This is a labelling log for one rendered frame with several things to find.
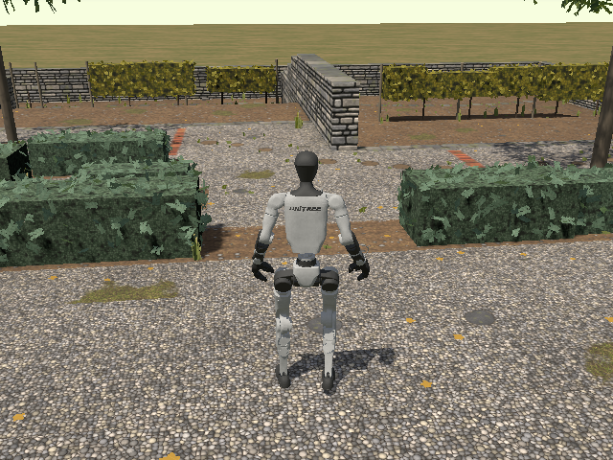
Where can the left robot foot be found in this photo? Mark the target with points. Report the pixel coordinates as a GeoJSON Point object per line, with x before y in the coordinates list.
{"type": "Point", "coordinates": [284, 380]}

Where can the left robot upper arm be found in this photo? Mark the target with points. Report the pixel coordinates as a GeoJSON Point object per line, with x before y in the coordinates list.
{"type": "Point", "coordinates": [275, 202]}

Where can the robot right hand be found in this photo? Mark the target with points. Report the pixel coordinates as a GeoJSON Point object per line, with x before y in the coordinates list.
{"type": "Point", "coordinates": [365, 269]}

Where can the robot right thigh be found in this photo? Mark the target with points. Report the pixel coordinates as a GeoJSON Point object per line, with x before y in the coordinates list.
{"type": "Point", "coordinates": [329, 282]}

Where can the robot right forearm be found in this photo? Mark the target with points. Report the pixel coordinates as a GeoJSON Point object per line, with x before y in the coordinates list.
{"type": "Point", "coordinates": [355, 252]}

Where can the robot left forearm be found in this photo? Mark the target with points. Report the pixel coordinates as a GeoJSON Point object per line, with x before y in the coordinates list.
{"type": "Point", "coordinates": [259, 252]}

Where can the right robot upper arm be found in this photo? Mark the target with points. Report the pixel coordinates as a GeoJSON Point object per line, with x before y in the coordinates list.
{"type": "Point", "coordinates": [337, 203]}

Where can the robot left hand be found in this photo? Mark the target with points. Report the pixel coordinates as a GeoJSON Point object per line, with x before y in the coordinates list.
{"type": "Point", "coordinates": [265, 267]}

